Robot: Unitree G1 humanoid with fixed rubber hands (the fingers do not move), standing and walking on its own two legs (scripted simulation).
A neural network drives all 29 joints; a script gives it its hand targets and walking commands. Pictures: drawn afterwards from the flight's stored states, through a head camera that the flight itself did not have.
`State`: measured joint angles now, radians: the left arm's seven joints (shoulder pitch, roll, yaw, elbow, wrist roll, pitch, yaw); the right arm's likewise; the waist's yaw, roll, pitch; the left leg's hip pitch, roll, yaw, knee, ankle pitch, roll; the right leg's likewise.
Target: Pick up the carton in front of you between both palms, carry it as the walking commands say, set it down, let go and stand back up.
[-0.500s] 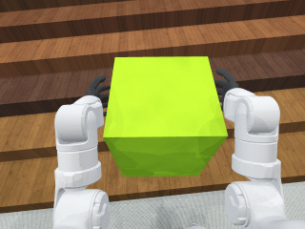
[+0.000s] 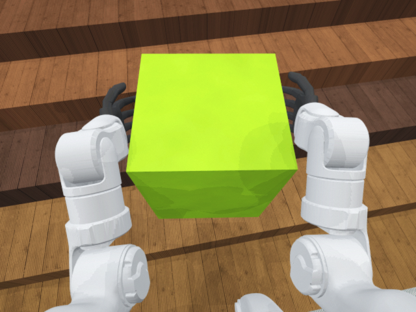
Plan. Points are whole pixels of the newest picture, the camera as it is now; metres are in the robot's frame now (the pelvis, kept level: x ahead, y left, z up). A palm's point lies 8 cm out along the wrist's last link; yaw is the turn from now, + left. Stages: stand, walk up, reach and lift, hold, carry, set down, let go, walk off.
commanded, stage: carry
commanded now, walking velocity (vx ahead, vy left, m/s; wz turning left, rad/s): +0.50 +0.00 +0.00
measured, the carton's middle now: (208, 147) +0.40 +0.00 +0.07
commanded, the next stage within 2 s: none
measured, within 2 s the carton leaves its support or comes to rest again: neither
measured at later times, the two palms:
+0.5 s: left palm out of the picture +0.83 +0.25 +0.32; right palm out of the picture +0.88 -0.05 +0.32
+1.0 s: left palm out of the picture +1.23 +0.28 +0.56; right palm out of the picture +1.32 +0.00 +0.56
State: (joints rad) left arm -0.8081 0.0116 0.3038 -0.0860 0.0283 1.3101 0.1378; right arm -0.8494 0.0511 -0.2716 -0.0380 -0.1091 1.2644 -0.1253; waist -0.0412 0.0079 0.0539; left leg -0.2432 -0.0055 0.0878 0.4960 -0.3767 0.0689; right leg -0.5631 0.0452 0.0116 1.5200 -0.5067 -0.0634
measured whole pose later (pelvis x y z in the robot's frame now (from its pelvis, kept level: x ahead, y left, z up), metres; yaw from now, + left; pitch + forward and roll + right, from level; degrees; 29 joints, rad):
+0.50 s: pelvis +0.45 +0.01 +0.16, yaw +3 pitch +6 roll +1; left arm -0.91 0.10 0.30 0.03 -0.12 1.24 0.21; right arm -0.92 0.09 -0.33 -0.01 -0.20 1.20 -0.09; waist 0.15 -0.04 0.11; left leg -0.73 -0.08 0.10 1.12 -0.48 0.19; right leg -0.31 0.10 0.08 1.25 -0.29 -0.05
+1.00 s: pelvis +0.89 +0.04 +0.38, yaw +2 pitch +5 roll +3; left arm -0.94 0.03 0.30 0.06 0.00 1.35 0.19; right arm -1.02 0.02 -0.39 0.14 -0.17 1.32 -0.08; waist 0.24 -0.05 0.07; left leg -1.16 -0.01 0.07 1.63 -0.46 0.13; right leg -0.09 0.01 -0.04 0.40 -0.36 -0.09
